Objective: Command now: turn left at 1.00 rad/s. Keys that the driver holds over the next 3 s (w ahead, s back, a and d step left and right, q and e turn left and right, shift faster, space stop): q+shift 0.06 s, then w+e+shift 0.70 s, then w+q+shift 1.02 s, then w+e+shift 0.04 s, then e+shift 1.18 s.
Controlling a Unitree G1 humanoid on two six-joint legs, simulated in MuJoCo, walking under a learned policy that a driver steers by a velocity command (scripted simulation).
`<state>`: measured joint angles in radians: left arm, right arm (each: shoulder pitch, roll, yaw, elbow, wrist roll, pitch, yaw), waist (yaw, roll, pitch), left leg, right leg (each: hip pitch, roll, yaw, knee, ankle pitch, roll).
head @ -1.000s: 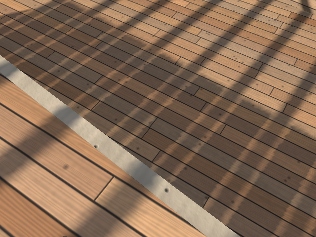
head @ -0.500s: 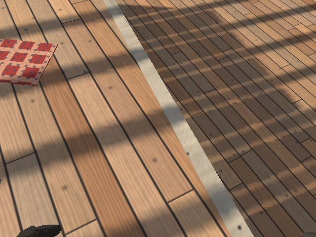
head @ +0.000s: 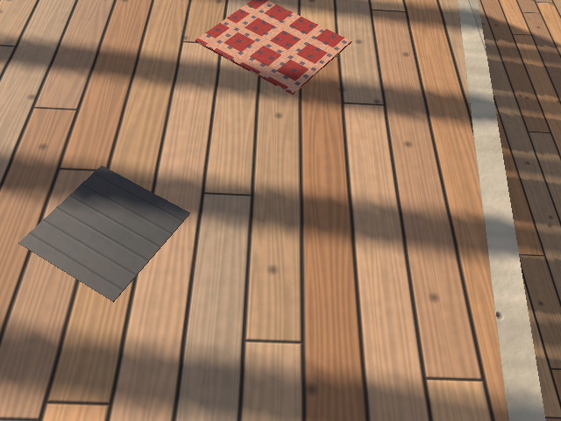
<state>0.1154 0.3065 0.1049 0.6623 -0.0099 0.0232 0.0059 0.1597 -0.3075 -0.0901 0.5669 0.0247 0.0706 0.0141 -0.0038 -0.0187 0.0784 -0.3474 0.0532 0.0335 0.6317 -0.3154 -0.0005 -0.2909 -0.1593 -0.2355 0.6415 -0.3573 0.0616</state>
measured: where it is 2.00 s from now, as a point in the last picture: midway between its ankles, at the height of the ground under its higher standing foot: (345, 103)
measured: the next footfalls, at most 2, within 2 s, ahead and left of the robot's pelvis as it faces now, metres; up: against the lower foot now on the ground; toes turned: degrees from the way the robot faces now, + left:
right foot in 0.64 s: +0.41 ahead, -0.13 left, +0.00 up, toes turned -15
left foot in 1.10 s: +0.91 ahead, -0.18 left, +0.00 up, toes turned -13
